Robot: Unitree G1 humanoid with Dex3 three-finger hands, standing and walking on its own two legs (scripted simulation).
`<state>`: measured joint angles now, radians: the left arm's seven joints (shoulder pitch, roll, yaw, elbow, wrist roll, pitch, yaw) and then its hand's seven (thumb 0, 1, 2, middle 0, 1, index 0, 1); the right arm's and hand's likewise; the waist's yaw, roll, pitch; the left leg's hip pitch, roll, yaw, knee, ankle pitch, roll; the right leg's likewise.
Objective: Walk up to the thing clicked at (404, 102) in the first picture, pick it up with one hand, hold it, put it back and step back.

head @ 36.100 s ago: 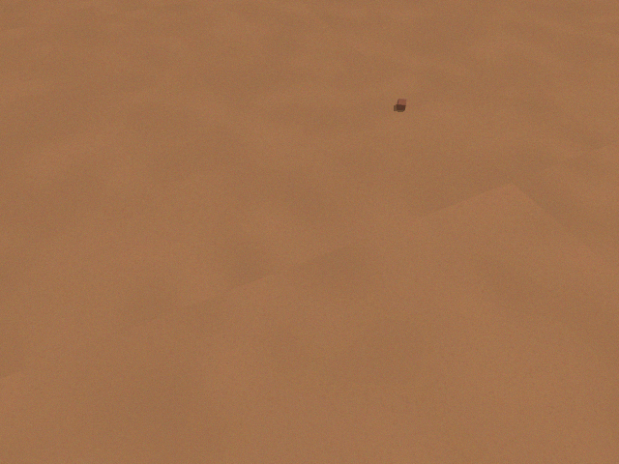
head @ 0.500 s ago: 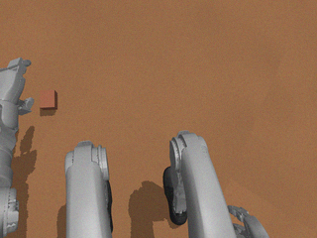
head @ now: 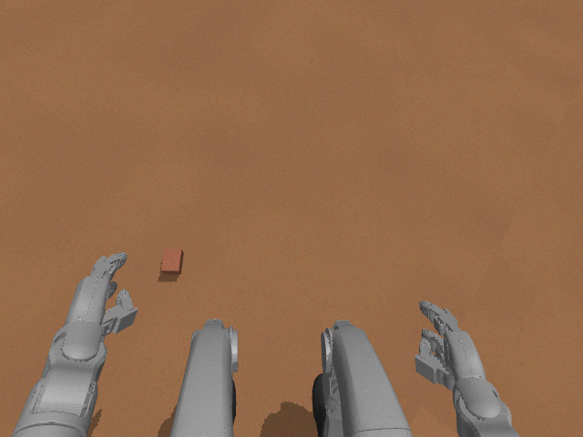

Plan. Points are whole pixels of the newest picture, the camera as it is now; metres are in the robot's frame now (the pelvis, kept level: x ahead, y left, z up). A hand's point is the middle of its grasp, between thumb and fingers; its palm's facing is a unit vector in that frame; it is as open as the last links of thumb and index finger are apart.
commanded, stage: home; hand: left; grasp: from above
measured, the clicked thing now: (172, 261) +0.50 +0.28 -0.55
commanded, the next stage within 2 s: none
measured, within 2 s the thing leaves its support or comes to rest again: neither
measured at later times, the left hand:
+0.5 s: hand (98, 343) +0.22 +0.18 +0.09, palm faces +0.10 -0.97 -0.22, open 7.4 cm
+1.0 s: hand (100, 356) +0.21 +0.18 +0.10, palm faces +0.10 -0.97 -0.21, open 7.5 cm
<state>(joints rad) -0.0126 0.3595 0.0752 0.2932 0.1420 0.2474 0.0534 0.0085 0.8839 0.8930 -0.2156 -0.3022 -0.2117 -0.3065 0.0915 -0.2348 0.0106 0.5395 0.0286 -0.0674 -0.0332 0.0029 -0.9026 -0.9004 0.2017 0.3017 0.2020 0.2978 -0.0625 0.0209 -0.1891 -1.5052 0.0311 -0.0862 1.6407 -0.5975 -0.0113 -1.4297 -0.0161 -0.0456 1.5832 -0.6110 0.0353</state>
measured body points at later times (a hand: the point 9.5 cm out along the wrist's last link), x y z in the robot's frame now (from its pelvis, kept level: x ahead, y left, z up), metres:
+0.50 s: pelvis +0.06 +0.00 +0.14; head +0.08 +0.00 +0.59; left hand +0.21 +0.24 +0.11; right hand +0.21 -0.24 +0.07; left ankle +0.07 +0.12 -0.54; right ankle +0.06 -0.14 -0.54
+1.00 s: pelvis +0.06 -0.01 +0.14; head +0.08 +0.00 +0.59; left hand +0.20 +0.23 +0.11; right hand +0.24 -0.24 +0.09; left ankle +0.07 +0.12 -0.54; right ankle +0.06 -0.14 -0.54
